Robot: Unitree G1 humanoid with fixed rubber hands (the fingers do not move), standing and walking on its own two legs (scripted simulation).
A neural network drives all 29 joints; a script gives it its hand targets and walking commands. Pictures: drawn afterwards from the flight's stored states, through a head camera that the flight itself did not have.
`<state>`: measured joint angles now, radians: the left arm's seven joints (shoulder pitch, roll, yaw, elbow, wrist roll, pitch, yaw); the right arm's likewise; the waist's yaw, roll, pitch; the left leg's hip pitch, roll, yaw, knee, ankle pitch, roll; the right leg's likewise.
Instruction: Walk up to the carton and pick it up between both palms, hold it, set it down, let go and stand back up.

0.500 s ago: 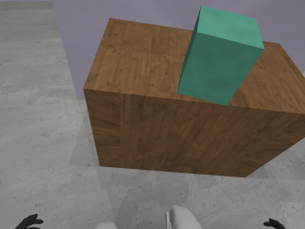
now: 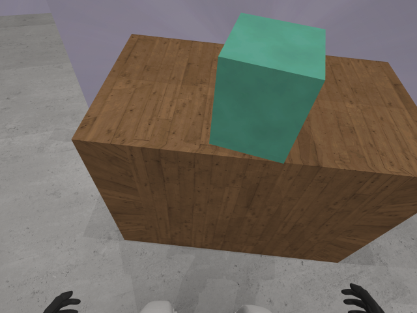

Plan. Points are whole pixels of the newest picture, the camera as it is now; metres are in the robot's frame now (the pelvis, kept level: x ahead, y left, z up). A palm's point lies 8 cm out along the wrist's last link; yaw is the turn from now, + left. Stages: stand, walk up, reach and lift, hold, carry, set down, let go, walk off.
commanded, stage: walk up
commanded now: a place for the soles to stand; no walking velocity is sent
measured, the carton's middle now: (263, 90) +0.59 -0.11 +0.09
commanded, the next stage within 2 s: none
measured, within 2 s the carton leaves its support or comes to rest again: neither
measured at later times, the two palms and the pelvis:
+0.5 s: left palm out of the picture +0.10 +0.31 -0.08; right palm out of the picture +0.12 -0.31 -0.07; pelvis +0.01 +0.00 +0.03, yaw +2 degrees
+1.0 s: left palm out of the picture +0.12 +0.25 -0.08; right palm out of the picture +0.09 -0.41 -0.08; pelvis +0.06 -0.07 +0.01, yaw -2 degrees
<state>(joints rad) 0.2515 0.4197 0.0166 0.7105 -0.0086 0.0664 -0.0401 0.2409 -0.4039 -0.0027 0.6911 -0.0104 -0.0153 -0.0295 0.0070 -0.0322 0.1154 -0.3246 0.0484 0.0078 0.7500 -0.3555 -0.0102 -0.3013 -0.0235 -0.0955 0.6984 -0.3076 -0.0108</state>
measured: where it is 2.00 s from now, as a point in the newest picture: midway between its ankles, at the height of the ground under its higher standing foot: outside the picture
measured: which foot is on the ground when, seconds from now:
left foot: down 0.00-0.98, up 1.00-1.00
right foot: down 0.00-0.68, up 0.70-0.98, down 1.00-1.00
